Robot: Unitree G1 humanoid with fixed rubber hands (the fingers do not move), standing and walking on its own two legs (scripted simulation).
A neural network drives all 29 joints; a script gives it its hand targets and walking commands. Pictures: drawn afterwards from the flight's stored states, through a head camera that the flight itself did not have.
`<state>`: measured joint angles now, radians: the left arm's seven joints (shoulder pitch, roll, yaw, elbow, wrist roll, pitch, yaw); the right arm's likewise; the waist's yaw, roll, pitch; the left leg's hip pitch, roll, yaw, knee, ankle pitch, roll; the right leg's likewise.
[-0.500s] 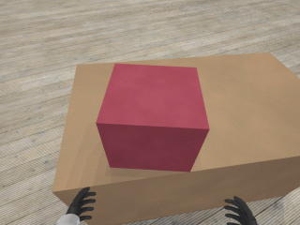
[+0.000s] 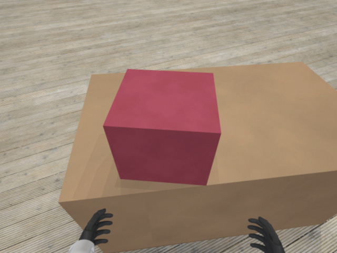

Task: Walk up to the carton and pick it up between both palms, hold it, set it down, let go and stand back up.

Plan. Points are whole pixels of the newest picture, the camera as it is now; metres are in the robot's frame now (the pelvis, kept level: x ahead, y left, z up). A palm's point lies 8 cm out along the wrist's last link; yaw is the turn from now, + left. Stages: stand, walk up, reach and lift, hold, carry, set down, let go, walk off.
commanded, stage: let go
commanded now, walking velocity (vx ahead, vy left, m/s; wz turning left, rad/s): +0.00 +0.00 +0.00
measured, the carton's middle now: (166, 126) +0.49 +0.05 +0.00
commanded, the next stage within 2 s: stand in 0.22 s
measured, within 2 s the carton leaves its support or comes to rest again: neither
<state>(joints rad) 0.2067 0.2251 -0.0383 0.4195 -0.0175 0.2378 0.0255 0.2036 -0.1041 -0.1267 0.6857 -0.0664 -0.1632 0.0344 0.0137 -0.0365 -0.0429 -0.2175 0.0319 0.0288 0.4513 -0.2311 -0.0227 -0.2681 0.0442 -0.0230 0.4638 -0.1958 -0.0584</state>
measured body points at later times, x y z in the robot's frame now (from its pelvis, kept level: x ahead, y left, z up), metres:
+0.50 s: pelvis +0.02 +0.03 +0.00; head +0.04 +0.04 +0.45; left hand +0.11 +0.26 -0.13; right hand +0.09 -0.19 -0.14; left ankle +0.01 +0.14 -0.74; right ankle +0.03 -0.08 -0.74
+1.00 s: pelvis +0.06 +0.08 +0.00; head +0.05 +0.08 +0.45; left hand +0.05 +0.29 -0.16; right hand +0.03 -0.13 -0.16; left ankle +0.01 +0.14 -0.74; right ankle +0.03 -0.08 -0.74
